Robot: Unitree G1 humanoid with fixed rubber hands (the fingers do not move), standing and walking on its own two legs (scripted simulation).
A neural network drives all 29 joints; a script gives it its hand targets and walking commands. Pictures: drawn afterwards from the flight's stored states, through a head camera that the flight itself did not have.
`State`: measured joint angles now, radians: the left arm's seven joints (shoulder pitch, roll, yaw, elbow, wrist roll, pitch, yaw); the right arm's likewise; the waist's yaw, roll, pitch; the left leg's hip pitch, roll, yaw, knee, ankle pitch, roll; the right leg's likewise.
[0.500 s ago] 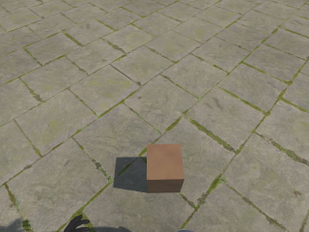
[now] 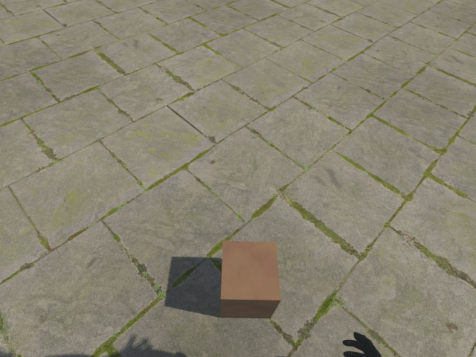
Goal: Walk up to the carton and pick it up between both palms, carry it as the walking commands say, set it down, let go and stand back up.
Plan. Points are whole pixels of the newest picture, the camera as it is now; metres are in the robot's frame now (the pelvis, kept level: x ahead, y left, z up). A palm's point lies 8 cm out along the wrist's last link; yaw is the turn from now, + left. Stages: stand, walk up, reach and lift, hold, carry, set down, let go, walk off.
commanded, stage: walk up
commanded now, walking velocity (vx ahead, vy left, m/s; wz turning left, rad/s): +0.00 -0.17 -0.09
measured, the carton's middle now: (247, 280) +0.46 -0.06 -0.64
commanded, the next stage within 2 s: stand in 1.88 s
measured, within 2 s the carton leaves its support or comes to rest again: neither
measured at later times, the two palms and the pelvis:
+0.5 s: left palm out of the picture +0.08 +0.18 -0.11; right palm out of the picture +0.08 -0.30 -0.13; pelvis +0.00 -0.06 +0.00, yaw -2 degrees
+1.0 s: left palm out of the picture +0.09 +0.17 -0.12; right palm out of the picture +0.05 -0.31 -0.12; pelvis +0.00 -0.07 +0.00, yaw -4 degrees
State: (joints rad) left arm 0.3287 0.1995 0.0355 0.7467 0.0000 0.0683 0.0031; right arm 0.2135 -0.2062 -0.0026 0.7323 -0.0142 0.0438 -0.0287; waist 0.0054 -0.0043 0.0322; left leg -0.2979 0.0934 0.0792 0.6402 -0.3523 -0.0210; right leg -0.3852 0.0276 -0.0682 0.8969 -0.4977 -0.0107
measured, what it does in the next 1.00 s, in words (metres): steps on the spot: right foot, then left foot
